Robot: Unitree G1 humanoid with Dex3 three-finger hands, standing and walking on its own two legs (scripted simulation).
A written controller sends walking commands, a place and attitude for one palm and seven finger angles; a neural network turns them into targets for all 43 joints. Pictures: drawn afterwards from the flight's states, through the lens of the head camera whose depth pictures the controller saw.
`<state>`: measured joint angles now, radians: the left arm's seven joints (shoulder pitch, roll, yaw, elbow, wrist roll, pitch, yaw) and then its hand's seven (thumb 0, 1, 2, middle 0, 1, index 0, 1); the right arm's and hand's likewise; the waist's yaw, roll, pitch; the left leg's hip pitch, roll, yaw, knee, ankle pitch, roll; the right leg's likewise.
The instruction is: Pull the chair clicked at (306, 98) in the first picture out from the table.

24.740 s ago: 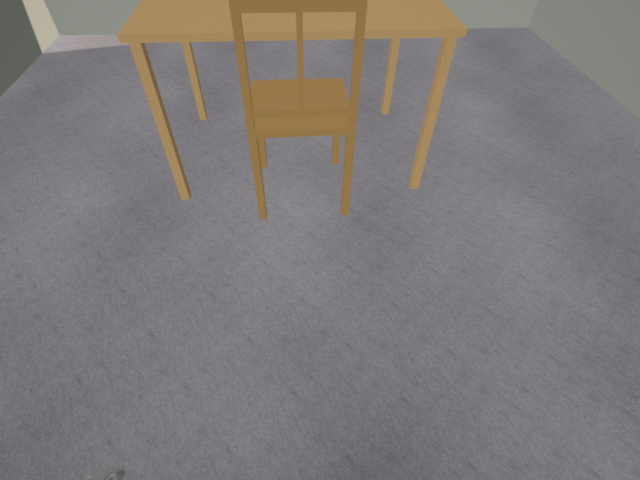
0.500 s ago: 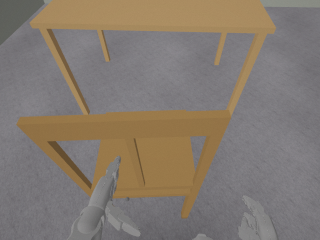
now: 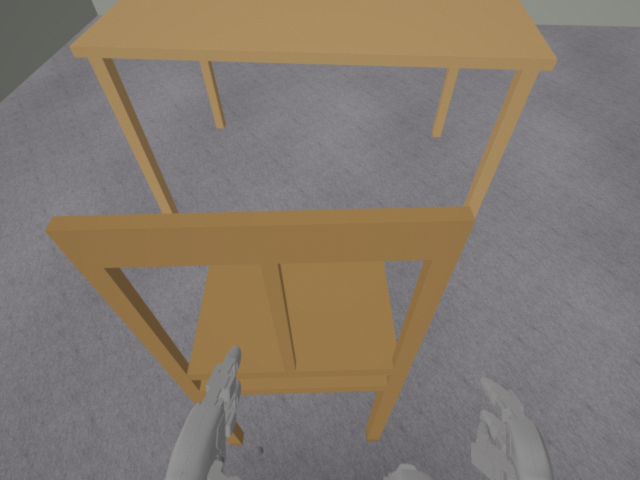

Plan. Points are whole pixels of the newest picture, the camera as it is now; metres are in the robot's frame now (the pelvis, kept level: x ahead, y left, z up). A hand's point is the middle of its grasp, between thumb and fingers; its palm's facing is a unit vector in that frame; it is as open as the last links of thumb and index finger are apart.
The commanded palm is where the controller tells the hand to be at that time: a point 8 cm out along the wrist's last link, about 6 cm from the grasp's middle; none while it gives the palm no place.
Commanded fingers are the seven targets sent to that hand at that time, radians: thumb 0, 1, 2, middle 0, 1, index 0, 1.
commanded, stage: draw the hand back to the body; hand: left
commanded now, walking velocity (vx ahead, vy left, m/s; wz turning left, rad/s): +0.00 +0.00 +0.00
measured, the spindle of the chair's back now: (282, 324) +0.33 +0.07 -0.02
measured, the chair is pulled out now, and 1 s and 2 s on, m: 0.57 0.57 0.57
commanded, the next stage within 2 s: step back with the hand held close in 1.52 s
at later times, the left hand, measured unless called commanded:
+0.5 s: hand (161, 412) +0.18 +0.15 +0.11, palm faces +0.05 -0.98 -0.18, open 17.2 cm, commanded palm +0.14 +0.21 +0.12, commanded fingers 0.00 -0.22 0.36 -0.05 -0.07 -0.05 -0.07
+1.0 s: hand (25, 344) +0.20 +0.23 +0.20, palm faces +0.41 -0.81 -0.42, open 11.4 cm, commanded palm +0.16 +0.28 +0.21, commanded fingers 0.00 0.68 0.80 -0.17 -0.25 -0.17 -0.25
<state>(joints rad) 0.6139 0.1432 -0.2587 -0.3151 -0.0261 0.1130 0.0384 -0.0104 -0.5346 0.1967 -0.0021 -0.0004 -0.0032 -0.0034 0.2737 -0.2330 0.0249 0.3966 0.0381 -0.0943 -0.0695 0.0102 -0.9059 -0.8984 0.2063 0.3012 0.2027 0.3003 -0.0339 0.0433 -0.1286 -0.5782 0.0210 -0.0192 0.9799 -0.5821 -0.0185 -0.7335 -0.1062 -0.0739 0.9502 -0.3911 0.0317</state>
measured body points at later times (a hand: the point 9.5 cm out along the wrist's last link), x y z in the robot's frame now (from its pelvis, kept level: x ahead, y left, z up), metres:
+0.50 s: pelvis -0.01 -0.01 +0.00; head +0.02 -0.02 +0.45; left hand +0.17 +0.20 +0.12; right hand +0.18 -0.24 -0.07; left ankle -0.05 +0.13 -0.68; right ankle +0.04 -0.14 -0.68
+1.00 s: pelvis +0.02 +0.00 +0.05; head +0.01 -0.03 +0.50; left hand +0.18 +0.27 +0.22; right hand +0.22 -0.22 -0.03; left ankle -0.05 +0.13 -0.68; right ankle +0.04 -0.14 -0.68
